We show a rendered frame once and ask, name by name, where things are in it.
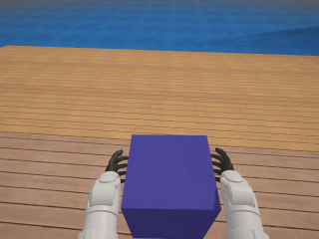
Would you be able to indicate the carton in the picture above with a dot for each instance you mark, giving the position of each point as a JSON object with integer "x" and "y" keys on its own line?
{"x": 170, "y": 190}

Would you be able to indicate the robot left hand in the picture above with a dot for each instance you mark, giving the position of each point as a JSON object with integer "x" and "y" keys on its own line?
{"x": 114, "y": 166}

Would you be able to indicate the left robot forearm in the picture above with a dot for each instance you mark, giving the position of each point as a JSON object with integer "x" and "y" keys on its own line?
{"x": 102, "y": 209}

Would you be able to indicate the right robot forearm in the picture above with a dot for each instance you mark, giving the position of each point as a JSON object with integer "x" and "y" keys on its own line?
{"x": 241, "y": 210}

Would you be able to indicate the robot right hand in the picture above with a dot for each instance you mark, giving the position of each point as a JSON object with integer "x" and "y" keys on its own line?
{"x": 224, "y": 164}

